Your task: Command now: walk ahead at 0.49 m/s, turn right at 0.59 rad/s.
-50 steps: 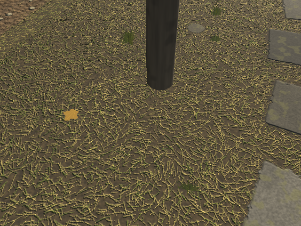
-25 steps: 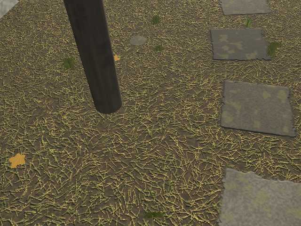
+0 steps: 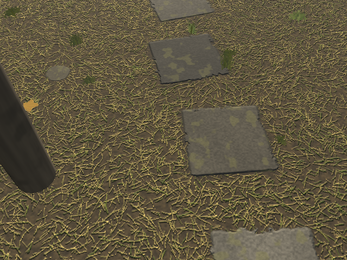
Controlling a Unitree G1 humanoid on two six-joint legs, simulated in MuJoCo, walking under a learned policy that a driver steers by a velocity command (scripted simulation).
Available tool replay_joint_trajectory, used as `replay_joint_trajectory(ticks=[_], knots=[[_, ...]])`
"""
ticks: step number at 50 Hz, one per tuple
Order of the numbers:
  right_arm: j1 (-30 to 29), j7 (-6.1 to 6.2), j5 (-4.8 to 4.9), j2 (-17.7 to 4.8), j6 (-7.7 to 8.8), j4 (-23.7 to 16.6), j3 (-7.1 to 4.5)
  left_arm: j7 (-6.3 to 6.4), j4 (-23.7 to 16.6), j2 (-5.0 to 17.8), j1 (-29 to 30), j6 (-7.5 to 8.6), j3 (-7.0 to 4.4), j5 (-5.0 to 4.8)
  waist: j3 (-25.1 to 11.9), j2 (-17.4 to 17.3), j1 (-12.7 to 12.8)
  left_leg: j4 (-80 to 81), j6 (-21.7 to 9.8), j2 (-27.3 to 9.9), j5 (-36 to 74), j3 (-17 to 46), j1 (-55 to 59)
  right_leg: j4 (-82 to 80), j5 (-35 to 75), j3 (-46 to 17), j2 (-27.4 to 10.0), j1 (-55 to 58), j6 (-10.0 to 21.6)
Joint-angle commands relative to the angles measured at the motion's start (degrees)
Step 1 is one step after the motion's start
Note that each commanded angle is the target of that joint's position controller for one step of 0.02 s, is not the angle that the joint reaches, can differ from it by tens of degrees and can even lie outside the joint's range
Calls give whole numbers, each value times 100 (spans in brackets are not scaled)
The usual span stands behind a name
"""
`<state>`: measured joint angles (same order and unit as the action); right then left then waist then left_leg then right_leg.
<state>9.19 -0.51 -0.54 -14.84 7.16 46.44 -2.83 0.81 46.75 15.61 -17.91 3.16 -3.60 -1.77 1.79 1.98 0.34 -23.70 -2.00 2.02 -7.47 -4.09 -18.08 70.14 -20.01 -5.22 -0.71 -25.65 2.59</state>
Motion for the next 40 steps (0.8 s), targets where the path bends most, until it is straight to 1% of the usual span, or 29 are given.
replay_joint_trajectory(ticks=[1, 3, 5, 7, 10, 12, 14, 15, 16, 17, 18, 19, 20, 21, 22, 23, 24, 25, 26, 27, 28, 29, 31, 32, 33, 35, 37, 40], knots=[[168, -18, 8, -487, 94, -128, -137, -34, -454, 191, -215, -33, -78, -30, -273, -637, 7, 1491, -978, -1660, 242, 1490, 939, -18, 344, -168, -691, -1029, -31], [211, -23, 48, -634, 126, -36, -195, -26, -653, 160, 84, -85, -63, 11, -106, -499, 5, 1633, -1051, -1719, 648, 1122, 906, -331, 570, -153, -774, -1371, -60], [306, -7, 36, -780, 103, 28, -245, -45, -816, 174, 330, -80, -51, 49, -74, -415, -36, 1674, -1078, -1756, 954, 785, 1047, -778, 1017, -160, -806, -1631, -113], [336, 8, 28, -872, 58, 52, -264, -112, -922, 183, 578, -38, -36, 31, -53, -425, -109, 1652, -989, -1668, 1163, 378, 1196, -1402, 1614, -61, -781, -1655, -113], [490, 36, 59, -983, -23, 89, -269, -246, -1149, 126, 1228, 18, 13, 44, 73, -413, -358, 1537, -825, -1580, 1210, -123, 1355, -2379, 2253, 327, -664, -1475, -67], [671, 47, 109, -1082, -88, 138, -285, -322, -1333, 120, 1583, 10, 30, 32, 173, -441, -491, 1463, -752, -1675, 1105, -245, 1615, -2780, 2187, 515, -602, -1454, -20], [777, 52, 168, -1184, -168, 188, -315, -384, -1513, 178, 1792, -9, 17, 18, 264, -491, -510, 1308, -655, -1821, 1225, -333, 1965, -3056, 1809, 641, -533, -1472, 92], [783, 59, 193, -1239, -213, 198, -333, -409, -1579, 231, 1808, -18, -5, 24, 259, -527, -463, 1131, -600, -1875, 1582, -406, 2116, -3160, 1519, 743, -449, -1384, 177], [741, 72, 206, -1316, -253, 184, -353, -420, -1615, 317, 1708, -31, -49, 35, 158, -611, -344, 810, -536, -1888, 2415, -518, 2207, -3243, 1208, 892, -283, -1102, 287], [701, 95, 217, -1400, -293, 160, -378, -415, -1596, 450, 1432, -51, -122, 51, -68, -736, -145, 272, -468, -1862, 3436, -641, 2252, -3279, 919, 1081, -43, -621, 409], [564, 129, 223, -1424, -363, 110, -383, -400, -1419, 668, 672, -53, -262, 67, -422, -699, 317, -843, -332, -1678, 4342, -834, 2103, -3629, 1066, 1264, 293, 314, 572], [587, 171, 188, -1256, -379, 32, -319, -311, -1146, 1073, -347, -67, -472, 96, -954, -435, 779, -2368, -53, -1386, 3975, -917, 1248, -3925, 1749, 1041, 419, 1912, 794], [1032, 130, -80, -583, -289, -266, -103, -191, -1144, 1837, -613, -92, -625, 132, -1500, 1133, 395, -4635, 357, -626, -622, -862, -1233, -3814, 3081, -1460, -1197, 4070, 1541], [1183, 36, -10, -589, -79, -307, 7, -212, -1438, 1740, -506, -22, -508, 198, -2739, 1247, 335, -5922, 420, 11, -3057, 457, -2186, -4689, 3469, -3912, -2268, 4811, 2372], [640, -14, 242, -1070, -38, -286, -136, -274, -1413, 1161, -370, 16, -326, 262, -2452, 346, 561, -6022, 327, -399, -2525, 881, -2388, -4691, 4275, -2905, -2084, 4447, 1972], [565, -11, 284, -949, -59, -268, -92, -287, -1289, 886, -164, 29, -240, 191, -1740, 142, 368, -5559, 272, -661, -2110, 727, -2408, -4582, 4740, -1862, -1872, 3663, 1694], [491, 44, 184, -857, -109, -185, -76, -291, -1286, 679, 193, 44, -175, 118, -1286, -224, 175, -5082, 296, -885, -1843, 705, -2206, -4652, 4682, -1291, -1560, 2885, 1420], [543, 73, 156, -866, -202, -137, -106, -284, -1291, 551, 470, 64, -119, 145, -1088, -83, -26, -4788, 296, -1021, -1658, 741, -1818, -4826, 4731, -924, -1421, 2279, 1279], [733, 81, 168, -819, -316, -49, -112, -285, -1250, 573, 594, 97, -113, 218, -1063, 28, -182, -4696, 323, -1027, -1433, 735, -1310, -5031, 4871, -663, -1331, 1757, 1231], [931, 101, 174, -725, -410, 41, -109, -282, -1183, 576, 691, 156, -114, 265, -1047, 55, -302, -4553, 377, -979, -1222, 703, -1047, -5181, 5073, -391, -1264, 1470, 1247], [1025, 124, 167, -663, -469, 95, -109, -263, -1107, 572, 758, 208, -107, 301, -1004, 77, -372, -4367, 429, -927, -1006, 712, -932, -5287, 5212, -127, -1213, 1305, 1246], [1007, 146, 157, -620, -504, 113, -114, -228, -1035, 535, 799, 240, -95, 328, -935, 117, -384, -4142, 467, -874, -798, 751, -927, -5364, 5269, 105, -1166, 1238, 1214], [801, 174, 140, -546, -538, 72, -117, -136, -898, 458, 848, 238, -68, 352, -802, 227, -335, -3564, 525, -809, -387, 864, -1032, -5452, 5130, 462, -1102, 1306, 1095], [661, 173, 134, -523, -544, 26, -114, -88, -851, 461, 883, 215, -65, 353, -740, 263, -296, -3230, 539, -798, -165, 874, -1073, -5486, 4944, 612, -1071, 1383, 1023], [509, 161, 131, -511, -547, -34, -113, -41, -813, 514, 900, 184, -79, 351, -683, 295, -230, -2946, 548, -783, 19, 839, -1124, -5518, 4770, 704, -1073, 1488, 981], [236, 122, 126, -503, -566, -187, -116, 40, -720, 641, 854, 100, -121, 332, -594, 308, -85, -2580, 560, -775, 145, 752, -1276, -5552, 4480, 737, -1199, 1751, 1002], [68, 84, 118, -508, -611, -338, -133, 87, -623, 694, 787, 5, -148, 301, -512, 273, 20, -2384, 547, -780, -23, 672, -1439, -5520, 4207, 695, -1377, 2012, 1079], [-88, 17, 105, -499, -687, -555, -168, 123, -535, 733, 755, -137, -184, 241, -398, 258, 108, -2231, 473, -755, -551, 528, -1653, -5314, 3962, 623, -1612, 2338, 1137]])
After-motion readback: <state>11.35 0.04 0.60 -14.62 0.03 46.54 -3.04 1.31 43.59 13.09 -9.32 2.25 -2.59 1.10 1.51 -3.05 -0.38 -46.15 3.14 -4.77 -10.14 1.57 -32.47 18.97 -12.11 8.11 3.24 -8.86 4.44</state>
